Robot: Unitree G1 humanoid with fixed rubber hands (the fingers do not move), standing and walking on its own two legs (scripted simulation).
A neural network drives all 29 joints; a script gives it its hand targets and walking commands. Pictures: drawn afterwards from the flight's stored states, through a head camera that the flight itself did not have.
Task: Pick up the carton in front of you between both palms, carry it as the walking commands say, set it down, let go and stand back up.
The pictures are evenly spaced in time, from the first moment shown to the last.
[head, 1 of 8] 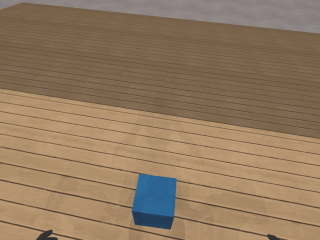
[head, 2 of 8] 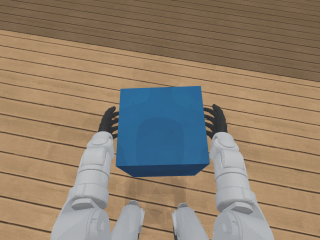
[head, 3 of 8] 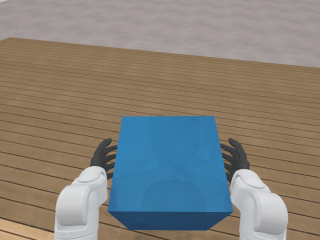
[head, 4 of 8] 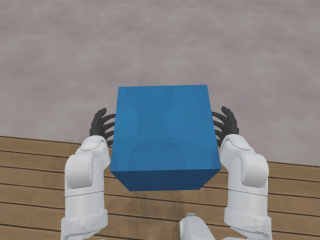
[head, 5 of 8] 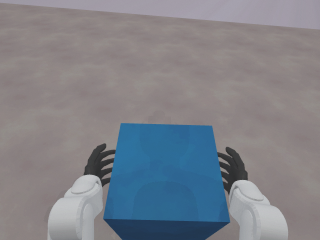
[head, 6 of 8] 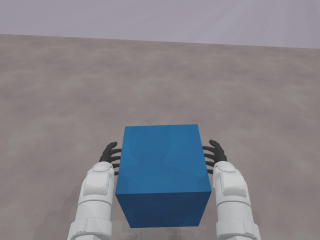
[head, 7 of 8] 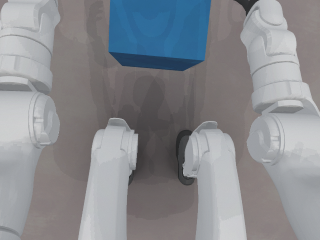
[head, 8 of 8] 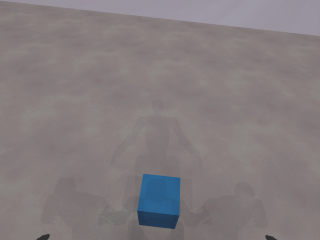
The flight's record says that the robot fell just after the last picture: no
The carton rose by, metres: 0.69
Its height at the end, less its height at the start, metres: -0.27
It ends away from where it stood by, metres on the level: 7.00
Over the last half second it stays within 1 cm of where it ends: yes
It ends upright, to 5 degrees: yes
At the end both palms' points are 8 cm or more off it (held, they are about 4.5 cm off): yes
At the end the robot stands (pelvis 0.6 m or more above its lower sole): yes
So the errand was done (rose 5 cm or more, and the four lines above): yes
